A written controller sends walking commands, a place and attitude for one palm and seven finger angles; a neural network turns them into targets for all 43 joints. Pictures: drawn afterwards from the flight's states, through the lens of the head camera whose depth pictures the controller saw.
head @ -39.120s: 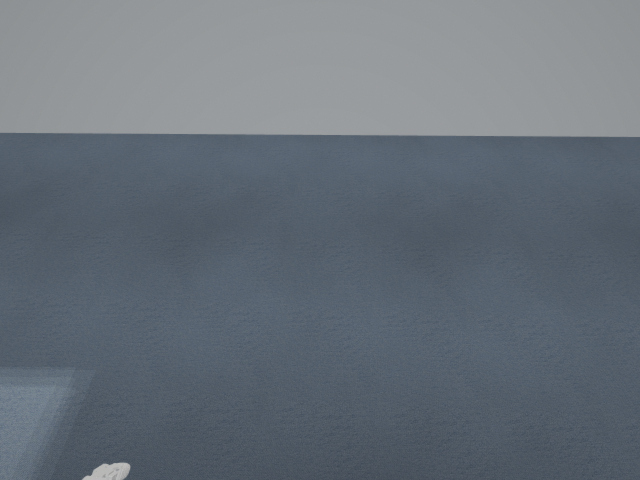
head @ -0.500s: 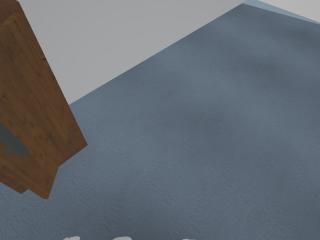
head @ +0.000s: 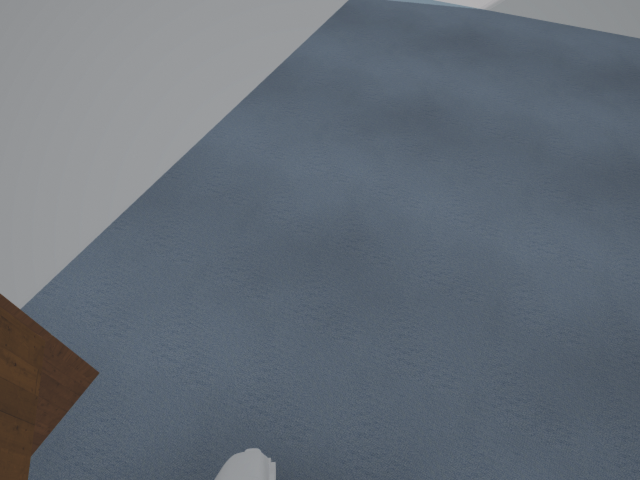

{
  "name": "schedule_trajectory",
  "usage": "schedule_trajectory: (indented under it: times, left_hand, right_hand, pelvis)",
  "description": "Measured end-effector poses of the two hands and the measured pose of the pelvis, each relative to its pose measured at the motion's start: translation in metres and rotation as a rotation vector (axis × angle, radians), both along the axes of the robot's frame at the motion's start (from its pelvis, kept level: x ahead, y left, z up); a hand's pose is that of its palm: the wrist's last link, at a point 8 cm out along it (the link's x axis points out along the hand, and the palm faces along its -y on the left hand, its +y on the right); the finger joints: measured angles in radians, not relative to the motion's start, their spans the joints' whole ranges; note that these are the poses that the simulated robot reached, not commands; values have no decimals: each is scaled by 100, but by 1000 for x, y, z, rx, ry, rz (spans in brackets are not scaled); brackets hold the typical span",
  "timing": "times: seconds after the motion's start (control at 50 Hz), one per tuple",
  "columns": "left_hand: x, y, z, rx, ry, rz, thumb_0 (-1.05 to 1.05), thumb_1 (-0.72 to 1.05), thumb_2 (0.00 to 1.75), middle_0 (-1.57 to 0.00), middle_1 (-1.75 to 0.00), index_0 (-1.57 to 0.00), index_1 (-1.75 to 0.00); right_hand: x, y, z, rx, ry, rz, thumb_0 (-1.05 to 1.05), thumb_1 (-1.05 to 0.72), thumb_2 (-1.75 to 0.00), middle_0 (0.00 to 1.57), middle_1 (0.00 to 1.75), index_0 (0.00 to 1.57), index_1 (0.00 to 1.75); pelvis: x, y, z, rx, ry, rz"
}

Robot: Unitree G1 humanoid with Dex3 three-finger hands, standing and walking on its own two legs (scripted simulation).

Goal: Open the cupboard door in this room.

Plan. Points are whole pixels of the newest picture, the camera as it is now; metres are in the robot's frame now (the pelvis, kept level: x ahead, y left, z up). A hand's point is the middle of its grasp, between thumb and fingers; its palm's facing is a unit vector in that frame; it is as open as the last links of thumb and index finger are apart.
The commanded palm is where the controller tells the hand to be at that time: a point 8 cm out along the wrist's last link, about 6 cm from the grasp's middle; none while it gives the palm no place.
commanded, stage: walk to a spot facing it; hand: left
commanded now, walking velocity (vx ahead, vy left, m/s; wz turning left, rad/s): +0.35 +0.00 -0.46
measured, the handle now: out of the picture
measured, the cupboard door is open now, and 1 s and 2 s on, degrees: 43 43 43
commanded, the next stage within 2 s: turn to face it in 1.26 s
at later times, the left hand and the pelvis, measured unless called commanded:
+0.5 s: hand (247, 326) +0.37 +0.15 -0.15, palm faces -0.31 -0.93 -0.20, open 7.4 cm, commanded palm none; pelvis +0.19 +0.00 +0.00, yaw -15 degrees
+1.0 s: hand (268, 301) +0.45 +0.13 -0.20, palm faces -0.30 -0.94 -0.18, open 7.3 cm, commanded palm none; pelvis +0.41 -0.06 -0.02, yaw -21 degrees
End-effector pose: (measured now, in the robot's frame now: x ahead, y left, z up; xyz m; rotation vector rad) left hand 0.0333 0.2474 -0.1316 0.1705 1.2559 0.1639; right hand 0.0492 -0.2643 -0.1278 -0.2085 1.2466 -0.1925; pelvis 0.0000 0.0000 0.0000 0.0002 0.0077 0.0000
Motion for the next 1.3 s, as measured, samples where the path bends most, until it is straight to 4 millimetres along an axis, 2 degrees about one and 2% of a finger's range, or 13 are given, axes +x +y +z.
schedule_trajectory:
  times: [0.12,0.2,0.28,0.36,0.5,0.6,0.66,0.72,0.92,0.98,1.1,1.2,1.3]
  left_hand:
    - [14,15,-19,-45,126,-16,1,90,90,-21,-30,-21,-30]
    - [54,32,-36,-50,163,-62,1,90,90,-21,-30,-21,-30]
    - [129,34,-26,-47,80,-132,1,91,90,-20,-29,-20,-30]
    - [210,17,-6,-52,-34,-208,1,91,90,-20,-29,-20,-30]
    - [343,-46,12,-45,-156,-382,1,91,90,-20,-29,-20,-30]
    - [412,-97,7,-37,-263,-438,1,91,90,-20,-29,-20,-30]
    - [416,-109,6,-40,-229,-418,0,91,90,-20,-29,-20,-30]
    - [406,-114,0,-48,-134,-396,0,91,90,-20,-29,-20,-30]
    - [404,-74,-23,-15,115,-280,-1,94,90,-21,-30,-21,-30]
    - [418,-69,-34,-11,189,-286,0,93,90,-20,-30,-20,-30]
    - [496,-97,-19,-30,137,-326,1,92,90,-20,-29,-20,-30]
    - [577,-146,-5,-54,39,-396,1,91,90,-20,-29,-20,-30]
    - [658,-204,-6,-43,-37,-488,1,91,90,-20,-29,-20,-30]
  right_hand:
    - [84,22,13,-24,-158,4,0,-91,-90,20,30,19,30]
    - [111,36,9,-62,-224,-12,0,-91,-90,20,30,20,30]
    - [94,49,10,-37,-133,-77,0,-91,-90,20,30,20,30]
    - [64,62,7,14,2,-169,0,-90,-90,20,30,20,30]
    - [17,70,-4,104,206,-355,0,-90,-90,20,30,20,30]
    - [15,55,-24,156,324,-427,0,-90,-90,20,30,20,30]
    - [51,32,-23,138,300,-436,1,-91,-90,20,30,20,30]
    - [108,6,-16,103,197,-427,1,-91,-90,20,30,19,30]
    - [323,-49,-1,15,-125,-292,0,-91,-90,20,30,19,30]
    - [365,-55,-3,-20,-191,-280,0,-91,-90,20,30,19,30]
    - [374,-49,0,14,-96,-334,-1,-91,-90,20,30,20,30]
    - [354,-56,-4,52,45,-420,-1,-93,-89,20,30,20,30]
    - [338,-67,-19,112,172,-513,0,-92,-90,20,30,20,30]
  pelvis:
    - [48,20,-6,-9,-6,-70]
    - [79,34,-19,-28,-7,-131]
    - [105,34,-7,-21,3,-168]
    - [133,30,4,-17,15,-207]
    - [186,4,2,8,18,-267]
    - [226,-29,-17,21,3,-292]
    - [248,-40,-12,4,-8,-299]
    - [272,-50,-3,2,-3,-311]
    - [371,-61,-8,-28,-2,-340]
    - [402,-61,-18,-23,-9,-367]
    - [448,-76,-3,-3,2,-390]
    - [487,-98,5,3,7,-421]
    - [526,-138,-6,17,-4,-453]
